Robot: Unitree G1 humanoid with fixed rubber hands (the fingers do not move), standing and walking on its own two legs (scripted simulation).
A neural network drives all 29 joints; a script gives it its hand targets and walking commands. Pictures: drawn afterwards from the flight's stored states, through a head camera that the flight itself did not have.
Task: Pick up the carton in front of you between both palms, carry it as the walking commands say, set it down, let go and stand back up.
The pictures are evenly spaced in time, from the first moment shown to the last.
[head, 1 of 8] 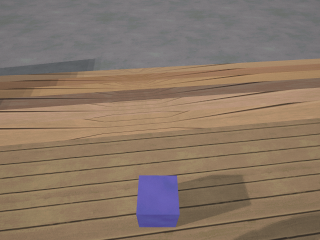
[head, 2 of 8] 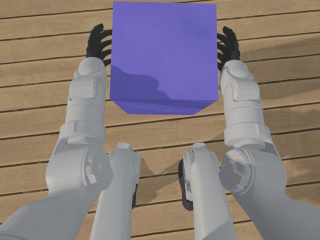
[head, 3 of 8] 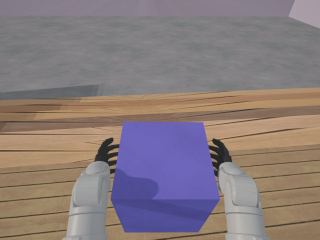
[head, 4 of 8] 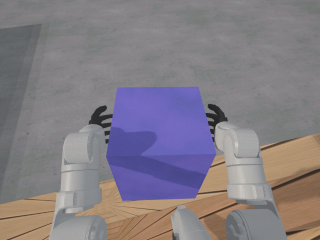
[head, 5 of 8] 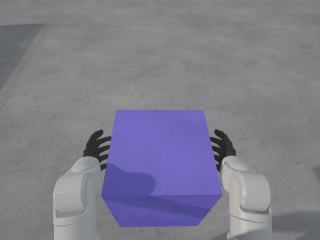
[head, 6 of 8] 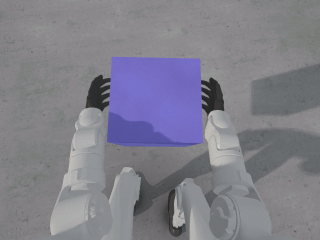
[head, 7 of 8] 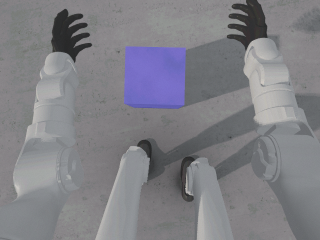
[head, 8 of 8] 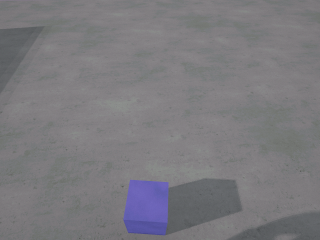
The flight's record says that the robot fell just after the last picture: no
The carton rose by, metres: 0.69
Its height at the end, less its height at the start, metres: -0.71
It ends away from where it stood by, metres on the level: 4.50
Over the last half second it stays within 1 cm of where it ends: yes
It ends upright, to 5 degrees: yes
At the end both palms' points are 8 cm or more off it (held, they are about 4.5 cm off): yes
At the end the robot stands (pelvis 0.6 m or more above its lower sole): yes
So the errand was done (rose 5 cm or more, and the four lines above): yes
